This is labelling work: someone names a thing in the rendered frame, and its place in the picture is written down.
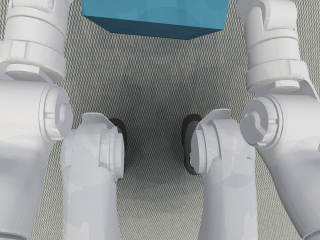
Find robot right upper arm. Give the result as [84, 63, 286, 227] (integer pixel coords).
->
[239, 94, 320, 240]

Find robot right forearm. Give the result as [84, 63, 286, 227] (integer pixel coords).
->
[235, 0, 320, 102]

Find robot left forearm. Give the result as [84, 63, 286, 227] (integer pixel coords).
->
[0, 0, 74, 84]

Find right robot shin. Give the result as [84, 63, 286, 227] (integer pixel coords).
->
[189, 108, 256, 170]

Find carton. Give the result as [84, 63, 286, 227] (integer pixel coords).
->
[81, 0, 229, 40]

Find robot left upper arm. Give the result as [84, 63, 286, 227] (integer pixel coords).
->
[0, 79, 73, 240]

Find robot right foot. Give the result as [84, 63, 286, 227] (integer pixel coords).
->
[181, 114, 202, 175]

